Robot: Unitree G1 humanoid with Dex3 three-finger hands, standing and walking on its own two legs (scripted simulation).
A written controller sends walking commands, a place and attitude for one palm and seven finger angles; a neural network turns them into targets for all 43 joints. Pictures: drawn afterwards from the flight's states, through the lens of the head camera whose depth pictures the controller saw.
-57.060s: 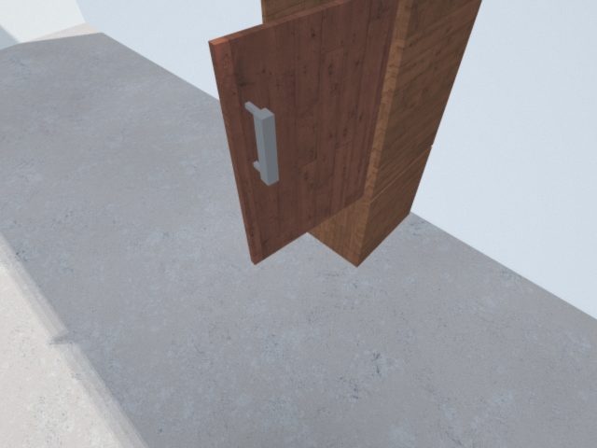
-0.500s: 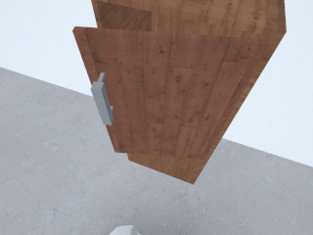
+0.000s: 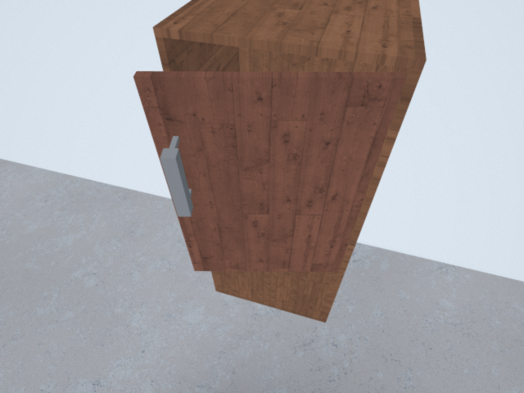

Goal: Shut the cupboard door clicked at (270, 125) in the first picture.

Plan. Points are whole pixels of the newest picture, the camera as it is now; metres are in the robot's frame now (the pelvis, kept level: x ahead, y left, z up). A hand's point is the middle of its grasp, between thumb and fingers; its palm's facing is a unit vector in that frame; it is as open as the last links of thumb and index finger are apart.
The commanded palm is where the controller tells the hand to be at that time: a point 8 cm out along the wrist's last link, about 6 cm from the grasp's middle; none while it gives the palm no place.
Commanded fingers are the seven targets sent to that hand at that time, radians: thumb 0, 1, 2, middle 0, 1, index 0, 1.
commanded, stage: come to a stop and stand still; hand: left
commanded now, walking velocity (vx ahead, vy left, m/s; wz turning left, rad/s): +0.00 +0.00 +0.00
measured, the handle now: (180, 177) +0.47 +0.18 +0.06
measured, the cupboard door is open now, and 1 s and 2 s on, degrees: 16 16 16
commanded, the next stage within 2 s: look again from close up in 0.18 s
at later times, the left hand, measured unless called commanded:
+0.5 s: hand out of the picture +0.00 +0.17 -0.18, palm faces +0.00 -0.98 -0.20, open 7.4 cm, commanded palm none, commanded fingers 0.00 0.90 0.90 -0.20 -0.30 -0.20 -0.30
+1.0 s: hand (140, 383) +0.16 +0.21 -0.09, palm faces +0.24 -0.95 -0.19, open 7.3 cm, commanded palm +0.12 +0.24 -0.06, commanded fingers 0.00 0.90 0.90 -0.31 -0.42 -0.31 -0.42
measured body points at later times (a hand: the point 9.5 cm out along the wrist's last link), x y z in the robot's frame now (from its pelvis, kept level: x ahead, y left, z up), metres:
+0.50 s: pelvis +0.00 +0.01 -0.01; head +0.01 +0.00 +0.44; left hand +0.00 +0.22 -0.17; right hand -0.02 -0.20 -0.17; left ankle +0.07 +0.10 -0.74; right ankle -0.03 -0.13 -0.74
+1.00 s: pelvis +0.02 +0.00 -0.01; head +0.03 +0.02 +0.44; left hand +0.14 +0.25 -0.07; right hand +0.12 -0.25 -0.12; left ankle +0.07 +0.10 -0.74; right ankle -0.02 -0.12 -0.73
